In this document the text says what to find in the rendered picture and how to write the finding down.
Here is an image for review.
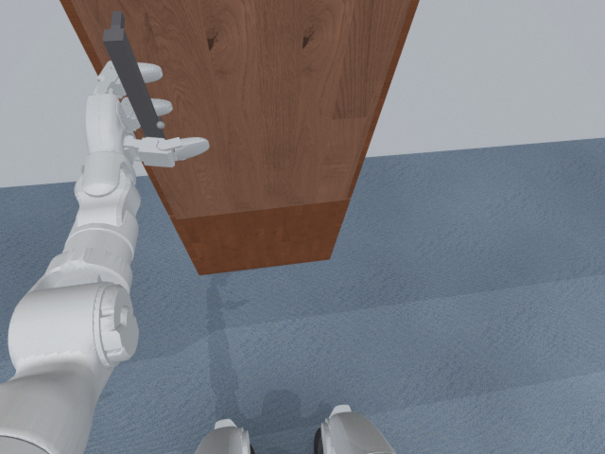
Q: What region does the robot left upper arm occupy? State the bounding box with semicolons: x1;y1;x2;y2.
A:
0;281;139;454

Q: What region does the handle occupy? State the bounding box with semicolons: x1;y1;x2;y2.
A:
103;11;166;140

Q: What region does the cupboard door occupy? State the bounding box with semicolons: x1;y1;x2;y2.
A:
71;0;411;219

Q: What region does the robot left forearm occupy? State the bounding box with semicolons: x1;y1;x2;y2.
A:
8;151;141;370

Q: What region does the left robot thigh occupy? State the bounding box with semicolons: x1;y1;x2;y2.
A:
195;427;251;454

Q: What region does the left robot shin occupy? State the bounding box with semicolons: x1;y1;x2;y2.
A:
215;419;239;429

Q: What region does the robot left hand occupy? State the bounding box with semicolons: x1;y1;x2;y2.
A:
84;61;210;167

